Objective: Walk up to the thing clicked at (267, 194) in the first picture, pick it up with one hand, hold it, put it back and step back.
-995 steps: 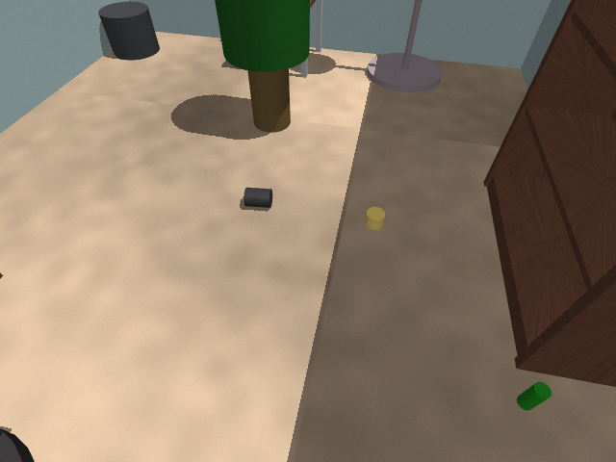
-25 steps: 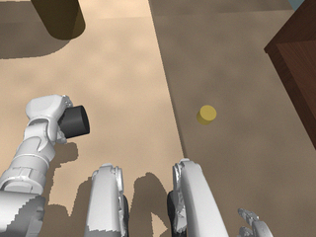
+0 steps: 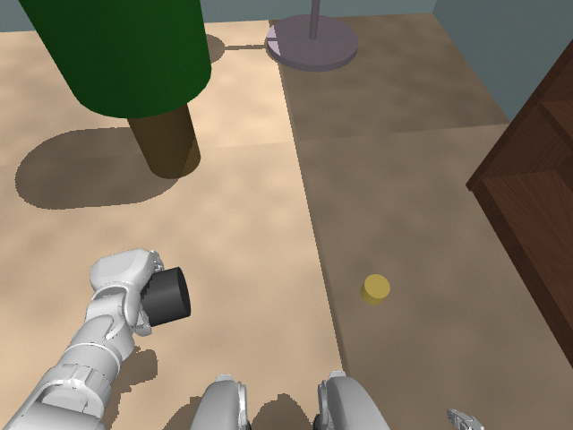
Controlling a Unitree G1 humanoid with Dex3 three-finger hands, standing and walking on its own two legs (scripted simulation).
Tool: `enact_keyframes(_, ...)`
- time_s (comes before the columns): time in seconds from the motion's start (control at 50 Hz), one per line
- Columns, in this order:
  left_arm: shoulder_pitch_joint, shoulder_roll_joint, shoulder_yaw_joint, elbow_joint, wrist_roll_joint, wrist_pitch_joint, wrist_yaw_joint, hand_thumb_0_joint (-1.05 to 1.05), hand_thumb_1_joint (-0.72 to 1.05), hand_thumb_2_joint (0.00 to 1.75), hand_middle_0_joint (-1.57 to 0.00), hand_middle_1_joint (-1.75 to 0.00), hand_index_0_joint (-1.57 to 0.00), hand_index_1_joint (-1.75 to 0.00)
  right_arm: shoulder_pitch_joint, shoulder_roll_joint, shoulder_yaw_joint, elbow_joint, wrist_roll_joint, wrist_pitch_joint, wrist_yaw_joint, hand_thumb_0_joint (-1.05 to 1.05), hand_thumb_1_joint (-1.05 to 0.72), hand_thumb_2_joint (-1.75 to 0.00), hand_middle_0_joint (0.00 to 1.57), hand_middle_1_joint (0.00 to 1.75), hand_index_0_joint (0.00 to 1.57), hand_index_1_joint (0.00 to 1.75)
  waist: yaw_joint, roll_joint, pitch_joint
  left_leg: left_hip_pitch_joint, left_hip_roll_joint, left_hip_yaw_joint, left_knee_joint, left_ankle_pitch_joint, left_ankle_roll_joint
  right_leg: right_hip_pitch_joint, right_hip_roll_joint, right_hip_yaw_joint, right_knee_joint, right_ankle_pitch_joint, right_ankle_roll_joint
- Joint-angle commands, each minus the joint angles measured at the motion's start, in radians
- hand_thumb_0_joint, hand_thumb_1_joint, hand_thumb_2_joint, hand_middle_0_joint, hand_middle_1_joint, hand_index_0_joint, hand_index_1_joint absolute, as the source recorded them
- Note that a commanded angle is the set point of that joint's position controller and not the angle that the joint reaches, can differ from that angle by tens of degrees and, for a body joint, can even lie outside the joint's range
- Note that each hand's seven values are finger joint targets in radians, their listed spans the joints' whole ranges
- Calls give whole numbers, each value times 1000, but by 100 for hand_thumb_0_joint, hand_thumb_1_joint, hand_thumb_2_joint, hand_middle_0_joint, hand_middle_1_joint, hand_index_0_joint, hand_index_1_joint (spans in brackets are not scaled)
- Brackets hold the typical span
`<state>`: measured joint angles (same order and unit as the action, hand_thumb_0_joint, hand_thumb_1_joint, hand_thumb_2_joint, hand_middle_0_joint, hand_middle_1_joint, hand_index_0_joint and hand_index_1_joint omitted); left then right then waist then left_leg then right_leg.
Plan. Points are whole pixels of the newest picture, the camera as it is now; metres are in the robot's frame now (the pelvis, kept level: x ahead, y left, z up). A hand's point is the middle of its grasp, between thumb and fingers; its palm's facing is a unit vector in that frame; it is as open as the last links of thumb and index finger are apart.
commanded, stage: lift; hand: left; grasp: from above
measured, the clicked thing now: (149, 300) +0.35 +0.23 -0.13
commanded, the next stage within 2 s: hold in 0.48 s
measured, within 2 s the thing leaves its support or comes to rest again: neither
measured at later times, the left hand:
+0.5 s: hand (124, 258) +0.37 +0.23 +0.00, palm faces -0.44 -0.13 -0.89, open 10.7 cm
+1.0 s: hand (113, 242) +0.37 +0.23 +0.04, palm faces -0.43 -0.09 -0.90, open 10.7 cm
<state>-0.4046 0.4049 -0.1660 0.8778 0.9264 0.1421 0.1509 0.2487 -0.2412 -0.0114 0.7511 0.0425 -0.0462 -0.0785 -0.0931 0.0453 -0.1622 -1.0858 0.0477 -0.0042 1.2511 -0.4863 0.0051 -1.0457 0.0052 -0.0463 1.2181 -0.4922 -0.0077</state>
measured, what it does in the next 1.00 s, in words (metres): rises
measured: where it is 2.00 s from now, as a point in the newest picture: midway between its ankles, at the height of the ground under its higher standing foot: outside the picture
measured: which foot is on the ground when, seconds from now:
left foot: down 0.00-1.00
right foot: down 0.00-1.00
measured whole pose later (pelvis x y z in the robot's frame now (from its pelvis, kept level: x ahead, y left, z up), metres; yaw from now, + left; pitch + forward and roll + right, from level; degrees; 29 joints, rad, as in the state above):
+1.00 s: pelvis +0.06 +0.00 +0.10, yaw -1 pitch +6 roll +0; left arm -0.31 0.35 -0.21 0.79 0.96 0.13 0.08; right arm 0.27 -0.27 -0.05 0.72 0.05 -0.01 -0.03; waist -0.03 0.05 -0.07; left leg -0.42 0.02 0.05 0.63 -0.32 0.01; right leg -0.40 0.00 0.00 0.62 -0.32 0.01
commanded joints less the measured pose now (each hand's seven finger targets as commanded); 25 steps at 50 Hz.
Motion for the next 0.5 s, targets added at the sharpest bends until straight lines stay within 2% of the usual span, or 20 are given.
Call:
enact_keyframes(0.0,-330,203,65,-171,23,-21,65,0,78,65,-119,-43,-116,-46,35,-145,-52,-80,-3,-40,-11,0,-88,-90,20,30,20,30,-5,38,-284,326,-47,-15,-269,63,13,239,42,55,-292,65,-18)
enact_keyframes(0.02,-311,208,69,-178,25,-20,71,0,79,65,-120,-41,-117,-44,34,-146,-56,-81,-2,-40,-11,0,-88,-90,20,30,20,30,4,32,-299,363,-48,-12,-286,98,11,270,41,56,-308,101,-18)
enact_keyframes(0.06,-333,205,67,-187,21,-15,79,0,79,66,-120,-41,-117,-44,42,-149,-56,-81,-3,-40,-9,0,-88,-90,20,30,20,30,-2,43,-299,417,-46,-8,-322,138,9,310,39,53,-338,147,-14)
enact_keyframes(0.08,-298,193,64,-166,20,-10,82,0,81,66,-121,-43,-118,-46,46,-149,-54,-74,-4,-39,-7,0,-88,-90,20,30,20,30,-1,22,-281,428,-44,-14,-339,161,7,326,40,51,-350,170,-13)
enact_keyframes(0.1,-338,191,64,-192,17,-8,85,0,80,68,-121,-41,-118,-45,45,-153,-58,-75,-2,-39,-6,0,-88,-90,20,30,20,30,4,35,-288,459,-43,-9,-354,174,7,341,39,49,-364,187,-13)
enact_keyframes(0.12,-297,191,64,-153,24,-1,88,0,80,67,-120,-43,-118,-46,53,-152,-59,-68,-3,-37,-4,0,-88,-90,20,30,20,30,5,21,-282,472,-43,-11,-363,207,6,359,40,50,-374,218,-11)
enact_keyframes(0.16,-310,176,61,-163,15,4,89,0,81,69,-121,-42,-117,-46,53,-153,-61,-71,-3,-37,-1,0,-88,-89,20,30,20,30,10,15,-289,516,-42,-12,-392,240,5,402,37,47,-397,252,-10)
enact_keyframes(0.22,-314,193,65,-165,15,11,79,0,79,66,-120,-42,-117,-45,54,-154,-64,-71,-3,-34,2,0,-88,-90,20,30,20,30,20,25,-275,561,-44,-11,-427,300,4,448,35,49,-432,302,-7)
enact_keyframes(0.24,-273,169,55,-126,14,16,75,0,81,66,-120,-43,-118,-46,61,-153,-63,-70,-2,-32,4,0,-88,-90,20,30,20,30,15,-3,-254,561,-46,-4,-432,313,9,463,34,53,-451,325,-4)
enact_keyframes(0.28,-267,141,39,-141,5,19,67,0,82,65,-121,-41,-119,-44,60,-150,-64,-72,0,-32,10,0,-88,-89,20,30,20,30,17,-10,-250,585,-49,-1,-455,342,9,499,31,56,-474,357,-2)
enact_keyframes(0.3,-270,131,38,-141,0,22,63,0,80,65,-120,-41,-118,-44,64,-153,-65,-73,-1,-33,12,0,-87,-89,20,30,20,30,12,-5,-251,609,-46,-3,-469,359,6,504,32,53,-480,363,-4)
enact_keyframes(0.34,-264,145,46,-161,3,25,59,0,76,64,-118,-40,-115,-43,64,-155,-71,-76,-1,-32,16,0,-87,-89,20,30,20,30,30,14,-255,653,-45,0,-492,402,4,528,34,50,-499,386,-6)
enact_keyframes(0.4,-269,138,36,-174,10,18,50,0,75,63,-117,-39,-114,-42,63,-153,-68,-80,0,-31,21,0,-87,-89,20,30,20,30,16,-3,-229,672,-47,5,-520,421,5,554,32,48,-527,410,-4)
enact_keyframes(0.44,-264,155,47,-175,21,8,46,0,74,64,-117,-38,-114,-42,60,-155,-72,-82,-1,-30,22,0,-87,-89,20,30,20,30,28,6,-219,694,-45,3,-547,417,0,557,36,43,-539,392,-8)
enact_keyframes(0.48,-268,148,42,-199,26,-2,47,0,75,64,-117,-38,-114,-42,58,-156,-73,-86,-2,-28,25,0,-87,-89,20,30,20,30,29,16,-235,731,-45,5,-557,444,-1,571,37,43,-553,408,-9)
